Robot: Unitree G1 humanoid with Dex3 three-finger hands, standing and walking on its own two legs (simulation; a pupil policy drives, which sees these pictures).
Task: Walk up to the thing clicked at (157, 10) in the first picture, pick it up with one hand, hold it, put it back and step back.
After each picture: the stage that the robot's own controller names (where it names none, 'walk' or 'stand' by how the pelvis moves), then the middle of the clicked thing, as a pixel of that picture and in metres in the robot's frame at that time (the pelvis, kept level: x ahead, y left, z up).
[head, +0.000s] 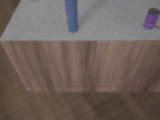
stand; (151, 19) +0.89 -0.40 -0.10
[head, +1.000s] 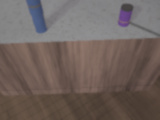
rise first; (125, 15) +0.84 -0.19 -0.07
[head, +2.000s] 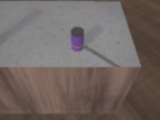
rise first; (77, 39) +0.66 +0.10 -0.08
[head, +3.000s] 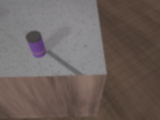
stand; (36, 44) +0.56 +0.27 -0.06
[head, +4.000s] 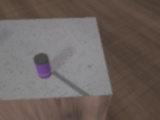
stand; (43, 66) +0.51 +0.22 -0.10
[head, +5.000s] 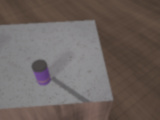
stand; (41, 72) +0.48 +0.22 -0.10
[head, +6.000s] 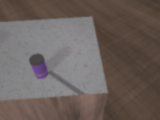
stand; (39, 66) +0.52 +0.24 -0.10
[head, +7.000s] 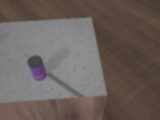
stand; (37, 68) +0.51 +0.25 -0.10
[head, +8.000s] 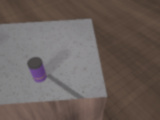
stand; (37, 70) +0.50 +0.25 -0.10
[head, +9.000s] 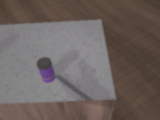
rise first; (46, 70) +0.49 +0.24 -0.10
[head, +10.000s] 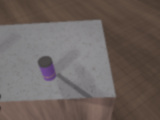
go down; (47, 68) +0.51 +0.23 -0.10
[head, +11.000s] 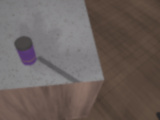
go down; (26, 51) +0.53 +0.22 -0.07
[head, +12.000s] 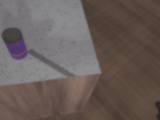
go down; (15, 44) +0.52 +0.23 -0.03
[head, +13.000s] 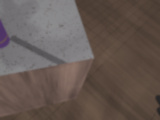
close in; out of the picture +0.53 +0.24 +0.01
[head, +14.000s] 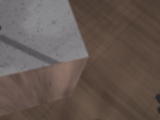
close; out of the picture +0.53 +0.24 +0.02
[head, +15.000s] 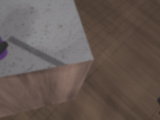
lift; out of the picture +0.48 +0.24 +0.01
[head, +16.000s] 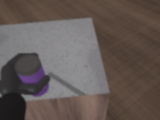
lift; (33, 76) +0.32 +0.17 +0.13
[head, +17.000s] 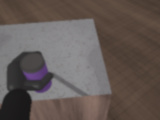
hold; (37, 73) +0.33 +0.16 +0.11
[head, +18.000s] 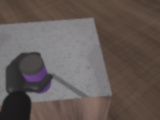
hold; (36, 75) +0.33 +0.17 +0.10
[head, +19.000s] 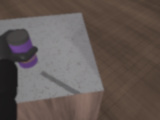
crouch; (23, 49) +0.44 +0.20 +0.10
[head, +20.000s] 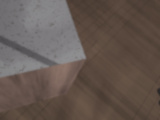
lower; out of the picture +0.52 +0.24 -0.01
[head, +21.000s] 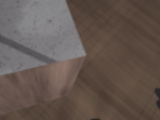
lower; out of the picture +0.53 +0.23 +0.02
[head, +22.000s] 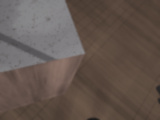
lower; out of the picture +0.53 +0.24 +0.01
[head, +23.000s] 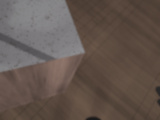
lower; out of the picture +0.54 +0.25 +0.02
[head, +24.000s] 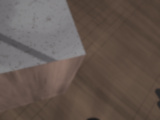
loosen; out of the picture +0.53 +0.25 +0.01
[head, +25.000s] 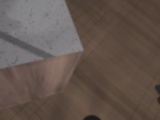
withdraw; out of the picture +0.53 +0.23 +0.02
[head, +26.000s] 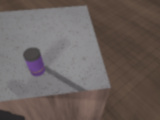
sink last; (34, 62) +0.49 +0.22 -0.04
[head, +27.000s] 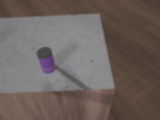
stand; (46, 60) +0.53 +0.22 -0.05
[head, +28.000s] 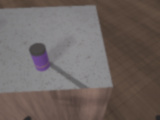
stand; (40, 57) +0.51 +0.22 -0.04
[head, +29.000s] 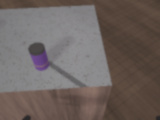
stand; (39, 57) +0.51 +0.22 -0.04
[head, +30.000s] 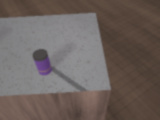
stand; (42, 62) +0.52 +0.23 -0.07
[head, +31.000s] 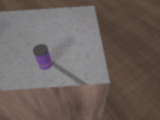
walk; (43, 57) +0.54 +0.22 -0.09
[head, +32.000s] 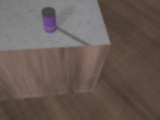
walk; (49, 20) +0.71 +0.18 -0.08
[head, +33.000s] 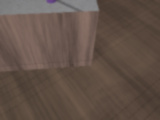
walk; out of the picture +1.02 +0.25 -0.08
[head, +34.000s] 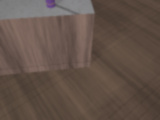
stand; out of the picture +1.10 +0.27 -0.09
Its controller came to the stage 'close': yes
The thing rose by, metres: 0.22
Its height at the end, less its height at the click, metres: +0.00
